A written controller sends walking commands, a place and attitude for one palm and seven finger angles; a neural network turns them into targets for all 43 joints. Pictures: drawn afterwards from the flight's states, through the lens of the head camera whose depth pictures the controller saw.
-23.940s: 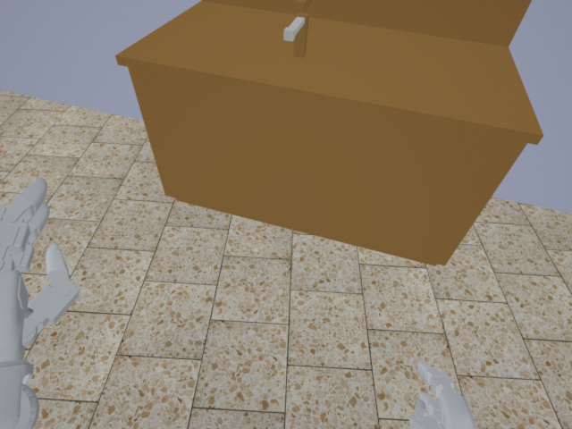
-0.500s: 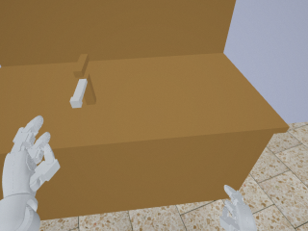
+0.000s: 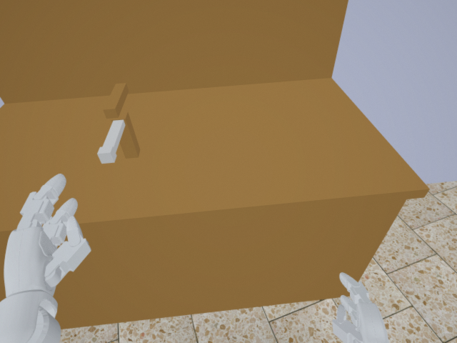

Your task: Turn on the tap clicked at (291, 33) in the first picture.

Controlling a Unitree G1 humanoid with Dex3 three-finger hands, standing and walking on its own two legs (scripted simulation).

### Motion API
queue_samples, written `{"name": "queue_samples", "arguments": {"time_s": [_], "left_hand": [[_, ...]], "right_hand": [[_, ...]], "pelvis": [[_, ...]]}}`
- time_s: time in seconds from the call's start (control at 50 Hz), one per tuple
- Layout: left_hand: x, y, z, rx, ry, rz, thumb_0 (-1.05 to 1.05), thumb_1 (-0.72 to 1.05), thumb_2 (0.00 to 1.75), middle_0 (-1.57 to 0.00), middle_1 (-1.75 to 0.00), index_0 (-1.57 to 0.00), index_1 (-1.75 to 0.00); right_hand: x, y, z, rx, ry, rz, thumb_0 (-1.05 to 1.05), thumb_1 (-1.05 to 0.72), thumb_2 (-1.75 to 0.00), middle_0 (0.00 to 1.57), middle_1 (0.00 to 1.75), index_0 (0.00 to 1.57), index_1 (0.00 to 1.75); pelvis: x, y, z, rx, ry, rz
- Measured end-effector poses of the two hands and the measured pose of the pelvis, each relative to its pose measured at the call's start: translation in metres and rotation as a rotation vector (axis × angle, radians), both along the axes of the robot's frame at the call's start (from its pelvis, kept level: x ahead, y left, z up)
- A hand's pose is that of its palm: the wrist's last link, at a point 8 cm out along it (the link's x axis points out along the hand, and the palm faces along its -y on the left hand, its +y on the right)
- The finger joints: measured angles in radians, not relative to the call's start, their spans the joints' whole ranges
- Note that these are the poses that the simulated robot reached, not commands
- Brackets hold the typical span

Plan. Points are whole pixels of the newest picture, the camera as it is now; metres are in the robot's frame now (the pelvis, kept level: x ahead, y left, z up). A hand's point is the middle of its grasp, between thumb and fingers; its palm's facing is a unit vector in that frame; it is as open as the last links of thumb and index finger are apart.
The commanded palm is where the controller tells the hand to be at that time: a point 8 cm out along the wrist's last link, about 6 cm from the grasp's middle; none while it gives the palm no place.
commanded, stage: turn the palm inward beside the body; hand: left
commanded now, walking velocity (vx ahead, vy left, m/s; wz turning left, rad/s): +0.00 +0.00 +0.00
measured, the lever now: (107, 154) +0.43 +0.35 +0.11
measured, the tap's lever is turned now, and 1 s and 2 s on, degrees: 0 0 0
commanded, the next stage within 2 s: reach beside the lever's end, fingers flat in 0.06 s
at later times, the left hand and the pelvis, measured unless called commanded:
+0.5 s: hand (87, 225) +0.22 +0.25 +0.15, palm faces +0.47 -0.88 -0.08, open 7.4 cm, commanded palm +0.18 +0.29 +0.16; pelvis +0.00 +0.01 +0.00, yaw +0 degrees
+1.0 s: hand (85, 199) +0.27 +0.29 +0.14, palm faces +0.50 -0.86 -0.07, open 7.5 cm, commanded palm +0.23 +0.33 +0.14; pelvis +0.00 +0.01 +0.00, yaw -1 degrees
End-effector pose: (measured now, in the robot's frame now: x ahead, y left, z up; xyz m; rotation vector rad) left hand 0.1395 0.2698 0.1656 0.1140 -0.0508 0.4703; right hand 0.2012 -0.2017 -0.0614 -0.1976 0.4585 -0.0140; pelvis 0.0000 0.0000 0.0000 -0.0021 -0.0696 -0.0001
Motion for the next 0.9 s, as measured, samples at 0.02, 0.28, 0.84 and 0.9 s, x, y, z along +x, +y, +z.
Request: {"name": "queue_samples", "arguments": {"time_s": [0.02,0.28,0.84,0.9], "left_hand": [[0.001,0.001,0.0,-0.001,0.0,0.001,0.02,0.9,0.9,-0.2,-0.3,-0.2,-0.3],[0.012,0.007,0.0,-0.007,-0.009,-0.01,0.02,0.9,0.9,-0.2,-0.3,-0.2,-0.3],[0.069,0.051,-0.019,-0.047,0.045,0.064,0.02,0.9,0.9,-0.2,-0.28,-0.2,-0.29],[0.076,0.055,-0.02,-0.045,0.036,0.066,0.02,0.9,0.9,-0.19,-0.27,-0.19,-0.28]], "right_hand": [[0.001,0.0,0.0,-0.001,-0.001,0.001,0.02,-0.9,-0.9,0.2,0.3,0.2,0.3],[0.005,0.013,0.001,0.001,-0.003,0.008,0.02,-0.9,-0.9,0.2,0.3,0.2,0.3],[-0.021,-0.002,-0.011,-0.038,0.122,-0.099,0.02,-0.9,-0.9,0.21,0.3,0.2,0.3],[-0.023,-0.005,-0.013,-0.046,0.132,-0.107,0.02,-0.9,-0.9,0.21,0.3,0.2,0.3]], "pelvis": [[0.001,0.0,0.0,0.0,0.001,0.0],[0.003,0.009,0.0,0.001,0.007,-0.001],[0.002,0.014,0.004,0.001,0.032,-0.019],[0.002,0.015,0.003,0.001,0.038,-0.018]]}}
